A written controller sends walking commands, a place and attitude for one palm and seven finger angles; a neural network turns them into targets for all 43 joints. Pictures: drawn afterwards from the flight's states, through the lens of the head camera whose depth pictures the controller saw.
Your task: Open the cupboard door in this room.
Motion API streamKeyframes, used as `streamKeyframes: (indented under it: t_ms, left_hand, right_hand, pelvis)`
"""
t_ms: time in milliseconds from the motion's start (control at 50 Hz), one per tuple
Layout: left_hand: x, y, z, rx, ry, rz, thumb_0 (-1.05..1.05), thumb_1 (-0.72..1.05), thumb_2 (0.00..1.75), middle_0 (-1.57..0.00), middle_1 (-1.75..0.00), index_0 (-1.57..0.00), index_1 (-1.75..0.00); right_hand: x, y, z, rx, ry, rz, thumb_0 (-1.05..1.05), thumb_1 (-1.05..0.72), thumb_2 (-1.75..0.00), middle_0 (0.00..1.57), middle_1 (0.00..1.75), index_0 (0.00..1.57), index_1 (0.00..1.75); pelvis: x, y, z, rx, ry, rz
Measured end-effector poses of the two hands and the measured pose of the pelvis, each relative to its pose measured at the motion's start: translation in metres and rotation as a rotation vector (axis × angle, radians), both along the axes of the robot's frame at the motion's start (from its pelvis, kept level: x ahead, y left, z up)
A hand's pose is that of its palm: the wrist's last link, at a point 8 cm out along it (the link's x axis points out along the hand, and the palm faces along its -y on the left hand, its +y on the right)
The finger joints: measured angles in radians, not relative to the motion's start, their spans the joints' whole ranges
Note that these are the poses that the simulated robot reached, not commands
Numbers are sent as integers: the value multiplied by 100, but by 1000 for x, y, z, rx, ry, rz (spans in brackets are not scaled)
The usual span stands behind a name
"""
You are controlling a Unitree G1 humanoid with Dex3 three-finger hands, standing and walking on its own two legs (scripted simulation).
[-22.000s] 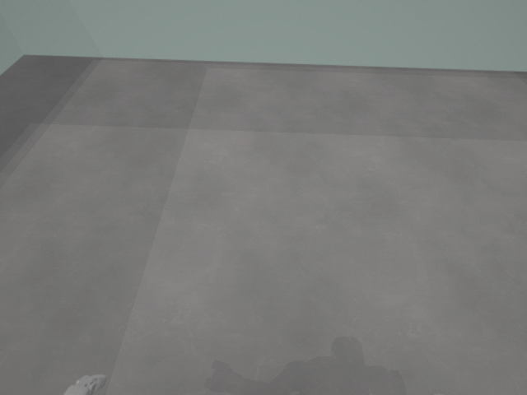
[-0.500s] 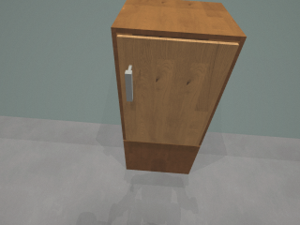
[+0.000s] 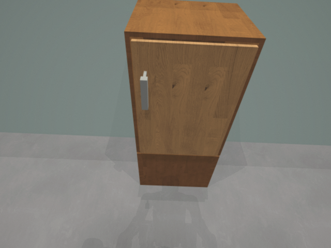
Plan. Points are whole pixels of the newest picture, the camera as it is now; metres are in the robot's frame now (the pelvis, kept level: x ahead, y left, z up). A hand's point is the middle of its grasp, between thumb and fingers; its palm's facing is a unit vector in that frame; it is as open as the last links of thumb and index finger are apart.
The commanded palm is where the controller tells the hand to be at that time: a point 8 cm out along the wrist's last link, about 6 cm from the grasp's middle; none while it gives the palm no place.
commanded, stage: shuffle to correct the standing spot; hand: left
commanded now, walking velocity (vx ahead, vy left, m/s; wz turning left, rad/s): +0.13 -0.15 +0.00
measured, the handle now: (145, 90) +0.63 +0.11 +0.04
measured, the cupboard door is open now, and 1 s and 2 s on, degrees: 0 0 0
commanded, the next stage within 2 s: come to a stop and stand still in 0.42 s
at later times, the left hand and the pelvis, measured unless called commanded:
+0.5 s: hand out of the picture +0.02 +0.08 -0.18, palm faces +0.01 -1.00 -0.09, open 7.4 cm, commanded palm none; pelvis +0.05 -0.06 +0.00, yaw -2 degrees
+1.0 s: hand out of the picture +0.10 +0.09 -0.19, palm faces +0.10 -0.98 -0.19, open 7.3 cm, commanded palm none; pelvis +0.07 -0.09 -0.01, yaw +1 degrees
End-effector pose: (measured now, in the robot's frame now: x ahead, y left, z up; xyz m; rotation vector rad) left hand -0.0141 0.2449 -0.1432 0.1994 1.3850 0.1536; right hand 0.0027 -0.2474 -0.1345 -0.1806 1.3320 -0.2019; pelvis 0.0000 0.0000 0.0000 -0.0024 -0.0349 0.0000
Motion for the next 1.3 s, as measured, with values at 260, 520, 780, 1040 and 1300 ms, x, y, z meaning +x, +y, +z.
streamKeyframes:
  t_ms: [260,520,780,1040,1300]
  left_hand:
    - [-46,-86,-10,-110,129,103,1,91,89,-20,-30,-20,-30]
    - [44,-110,-10,-127,48,20,1,91,89,-20,-30,-20,-30]
    - [118,-127,3,5,-111,49,2,93,89,-20,-30,-20,-30]
    - [105,-96,-17,-40,-90,58,1,92,89,-20,-30,-20,-30]
    - [98,-44,-6,5,-133,35,1,91,89,-20,-30,-20,-30]
  right_hand:
    - [-30,-15,-14,40,121,-58,1,-91,-89,20,30,20,30]
    - [6,-23,-13,70,40,-106,0,-91,-89,20,30,20,30]
    - [58,-89,-23,69,107,-41,0,-91,-90,20,30,20,30]
    - [139,-69,1,-1,-123,80,0,-91,-90,20,30,20,30]
    - [144,-23,3,22,-232,82,0,-91,-89,20,30,20,30]
  pelvis:
    - [16,-40,-7,-19,9,2]
    - [49,-65,-3,2,17,-26]
    - [80,-110,-7,-2,12,15]
    - [67,-82,-11,-10,-1,28]
    - [71,-41,-12,-14,7,22]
